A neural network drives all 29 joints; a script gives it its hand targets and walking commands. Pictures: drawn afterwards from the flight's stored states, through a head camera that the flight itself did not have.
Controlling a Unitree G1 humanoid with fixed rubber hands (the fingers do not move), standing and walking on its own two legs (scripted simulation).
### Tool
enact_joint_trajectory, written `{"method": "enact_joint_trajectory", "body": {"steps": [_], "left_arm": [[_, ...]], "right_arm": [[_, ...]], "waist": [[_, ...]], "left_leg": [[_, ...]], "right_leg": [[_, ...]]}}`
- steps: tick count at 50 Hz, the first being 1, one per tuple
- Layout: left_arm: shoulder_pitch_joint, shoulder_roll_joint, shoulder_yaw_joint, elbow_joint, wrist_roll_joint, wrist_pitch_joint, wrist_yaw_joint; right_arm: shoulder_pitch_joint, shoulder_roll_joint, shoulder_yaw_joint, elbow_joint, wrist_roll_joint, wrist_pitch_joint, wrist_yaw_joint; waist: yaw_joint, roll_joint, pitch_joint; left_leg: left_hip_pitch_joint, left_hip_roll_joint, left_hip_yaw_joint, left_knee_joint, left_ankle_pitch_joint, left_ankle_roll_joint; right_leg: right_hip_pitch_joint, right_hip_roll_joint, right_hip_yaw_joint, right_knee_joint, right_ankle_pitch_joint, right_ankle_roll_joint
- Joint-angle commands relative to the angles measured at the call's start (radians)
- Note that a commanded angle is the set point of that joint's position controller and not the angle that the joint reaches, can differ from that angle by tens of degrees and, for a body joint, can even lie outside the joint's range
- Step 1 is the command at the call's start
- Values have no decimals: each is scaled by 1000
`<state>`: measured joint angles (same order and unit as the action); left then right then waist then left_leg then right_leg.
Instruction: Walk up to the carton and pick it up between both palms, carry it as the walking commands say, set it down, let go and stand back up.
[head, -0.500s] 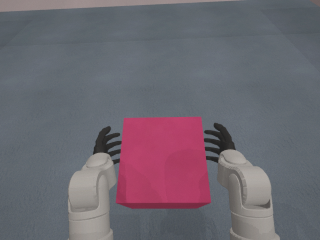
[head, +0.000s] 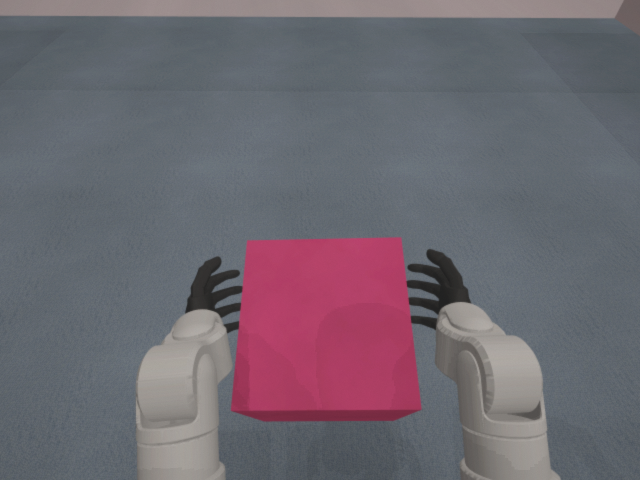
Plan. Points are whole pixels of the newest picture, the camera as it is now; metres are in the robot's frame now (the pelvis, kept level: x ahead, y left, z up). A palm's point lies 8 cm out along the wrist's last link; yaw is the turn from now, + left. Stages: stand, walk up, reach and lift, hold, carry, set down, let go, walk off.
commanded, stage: carry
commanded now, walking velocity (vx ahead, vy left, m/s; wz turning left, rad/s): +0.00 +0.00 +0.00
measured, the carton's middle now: (326, 337) +0.31 +0.00 +0.00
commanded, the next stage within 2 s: none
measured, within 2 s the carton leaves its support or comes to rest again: neither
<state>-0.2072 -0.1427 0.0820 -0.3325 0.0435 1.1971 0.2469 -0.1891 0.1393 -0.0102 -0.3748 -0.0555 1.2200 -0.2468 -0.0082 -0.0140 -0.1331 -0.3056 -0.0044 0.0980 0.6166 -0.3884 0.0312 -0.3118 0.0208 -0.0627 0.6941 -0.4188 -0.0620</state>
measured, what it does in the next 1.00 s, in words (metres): walks ahead: right foot, then left foot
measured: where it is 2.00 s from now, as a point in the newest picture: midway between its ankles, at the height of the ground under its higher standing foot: (321, 351)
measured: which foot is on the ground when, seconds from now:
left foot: down 0.00-0.18, up 0.20-0.34, down 0.36-0.60, up 0.62-0.90, down 0.92-1.00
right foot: down 0.00-0.00, up 0.02-0.14, down 0.16-0.94, up 0.96-1.00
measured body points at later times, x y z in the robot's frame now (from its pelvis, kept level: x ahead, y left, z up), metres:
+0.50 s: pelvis +0.10 +0.00 +0.00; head +0.10 +0.00 +0.45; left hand +0.39 +0.15 +0.09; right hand +0.39 -0.13 +0.10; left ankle +0.03 +0.09 -0.72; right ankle +0.04 -0.09 -0.72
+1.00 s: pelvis +0.27 +0.01 +0.01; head +0.27 +0.02 +0.46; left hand +0.56 +0.15 +0.10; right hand +0.56 -0.12 +0.12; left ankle +0.28 +0.11 -0.72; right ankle +0.12 -0.09 -0.65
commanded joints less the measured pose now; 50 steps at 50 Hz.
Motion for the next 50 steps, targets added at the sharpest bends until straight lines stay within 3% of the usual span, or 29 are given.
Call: {"method": "enact_joint_trajectory", "body": {"steps": [1, 2, 5, 7, 8, 9, 10, 11, 12, 15, 16, 17, 20, 22, 26, 28, 29, 30, 31, 32, 34, 40, 43, 44, 45, 46, 47, 48, 50], "left_arm": [[-476, -999, -710, -284, -342, -40, -217], [-404, -981, -661, -204, -328, -31, -213], [-397, -974, -630, -201, -333, -23, -216], [-347, -968, -627, -160, -326, -24, -219], [-356, -947, -608, -137, -306, -25, -218], [-367, -973, -629, -190, -323, -33, -220], [-360, -956, -636, -205, -317, -21, -215], [-323, -925, -559, -56, -276, -30, -226], [-305, -852, -454, 132, -189, -54, -232], [-413, -921, -570, -55, -259, -103, -239], [-413, -986, -672, -250, -328, -79, -231], [-405, -1004, -689, -244, -349, -67, -231], [-396, -949, -664, -183, -328, -20, -222], [-416, -933, -655, -156, -307, -6, -217], [-435, -988, -649, -152, -322, 1, -216], [-453, -978, -619, -120, -319, 13, -220], [-401, -973, -601, -123, -313, 17, -221], [-356, -959, -590, -107, -312, 10, -225], [-366, -967, -590, -118, -309, 9, -227], [-398, -986, -588, -139, -322, 7, -224], [-395, -966, -593, -144, -302, 4, -219], [-440, -988, -621, -192, -345, 12, -237], [-454, -1001, -633, -208, -341, 11, -227], [-473, -985, -638, -245, -344, 10, -231], [-439, -995, -638, -225, -341, 17, -226], [-444, -1015, -645, -232, -339, 18, -226], [-563, -987, -652, -259, -352, 18, -225], [-475, -987, -653, -226, -344, 21, -227], [-471, -1030, -655, -178, -349, 20, -229]], "right_arm": [[-403, 947, 549, -262, 361, -67, 232], [-390, 947, 553, -217, 355, -55, 227], [-424, 944, 566, -234, 347, -41, 208], [-408, 901, 570, -271, 339, -45, 205], [-405, 888, 555, -238, 326, -50, 202], [-393, 915, 582, -265, 340, -52, 201], [-397, 909, 586, -281, 345, -39, 197], [-469, 861, 546, -203, 312, -50, 199], [-465, 820, 466, 14, 268, -73, 219], [-484, 883, 522, -118, 306, -110, 231], [-510, 962, 619, -321, 374, -89, 223], [-465, 964, 591, -296, 358, -76, 220], [-385, 929, 536, -167, 331, -46, 204], [-414, 910, 530, -164, 325, -31, 213], [-472, 945, 545, -214, 340, -26, 209], [-505, 911, 537, -192, 321, -10, 204], [-483, 923, 557, -199, 322, -3, 199], [-479, 923, 569, -226, 327, -7, 202], [-518, 932, 585, -241, 336, -5, 203], [-492, 952, 572, -192, 335, -2, 201], [-515, 940, 562, -191, 340, -10, 209], [-454, 982, 513, -138, 312, -18, 202], [-465, 995, 521, -180, 323, -19, 197], [-441, 1015, 524, -162, 332, -18, 203], [-377, 1002, 508, -126, 322, -13, 200], [-434, 987, 512, -161, 332, -16, 206], [-509, 975, 499, -140, 339, -18, 200], [-478, 981, 520, -154, 351, -18, 214], [-489, 987, 504, -133, 347, -20, 218]], "waist": [[-35, 373, -319], [-30, 257, -298], [-11, 156, -268], [-6, 142, -416], [-4, 60, -489], [19, -170, -483], [26, -244, -424], [32, -265, -334], [24, -152, -297], [10, -153, -262], [2, -126, -307], [-4, -92, -371], [-17, 246, -388], [-28, 312, -287], [-19, 215, -279], [3, 96, -356], [20, -51, -375], [31, -227, -401], [42, -330, -317], [47, -292, -252], [50, -113, -180], [41, -157, -137], [8, -115, -254], [-13, -146, -388], [-36, -59, -435], [-25, 196, -428], [-30, 328, -350], [-22, 290, -381], [-13, 107, -283]], "left_leg": [[718, 279, -269, -10, 1850, 158], [709, 273, -268, -29, 1657, 142], [562, 199, -165, 10, 1446, 106], [367, 157, -87, 105, 1178, 34], [195, 106, -38, 222, 837, 10], [-49, 8, 16, 350, 391, -40], [-275, -47, 14, 402, -140, -45], [-367, -35, -34, 445, -216, -28], [-308, -4, -68, 290, -192, -17], [-170, 11, -12, -44, -18, -17], [-14, 40, -8, -171, 143, -29], [176, 51, -20, -176, 284, -18], [620, 252, -249, -82, 933, 120], [648, 299, -313, -160, 930, 147], [564, 276, -225, -155, 911, 109], [327, 185, -129, -31, 646, 34], [126, 135, -49, 109, 555, 8], [-97, 67, 1, 269, 298, -29], [-381, 17, 38, 362, -80, -48], [-490, 30, 5, 377, -173, -40], [-529, 25, 3, 351, -204, -31], [-366, 11, 66, 75, 22, -46], [38, -54, 200, -171, 238, -40], [312, -40, 117, -202, 288, -13], [553, 53, -45, -217, 398, 41], [750, 305, -342, -172, 699, 154], [793, 418, -558, -222, 933, 283], [716, 416, -533, -183, 918, 291], [584, 382, -414, -258, 585, 185]], "right_leg": [[-507, 61, -88, 362, -190, 22], [-525, 47, -61, 261, -166, 12], [-301, 39, -82, -122, 51, 7], [76, -27, 10, -189, 652, -29], [269, -113, 83, -114, 1102, -71], [494, -226, 189, -68, 1655, -159], [629, -306, 261, -68, 1862, -217], [593, -313, 269, -100, 1843, -214], [530, -309, 258, -131, 1688, -186], [395, -205, 133, -96, 1372, -93], [337, -203, 87, -114, 1098, -53], [233, -176, 38, -87, 891, -26], [-230, -50, -52, 59, 146, 32], [-370, -25, -71, 50, -95, 34], [-243, -18, -97, -111, -13, 35], [96, -47, 25, -232, 166, -19], [342, -106, 84, -289, 311, -27], [543, -241, 245, -256, 699, -96], [645, -364, 375, -291, 813, -145], [668, -398, 421, -305, 860, -184], [613, -364, 361, -330, 797, -134], [495, -294, 143, -378, 839, -62], [388, -193, -47, -131, 1303, 1], [279, -177, -56, 24, 1253, 22], [39, -149, -69, 197, 1056, 70], [-279, -56, -87, 386, 352, 80], [-495, 50, -61, 584, -96, 96], [-475, -45, 60, 594, -88, 71], [-474, -90, 57, 391, -28, 60]]}}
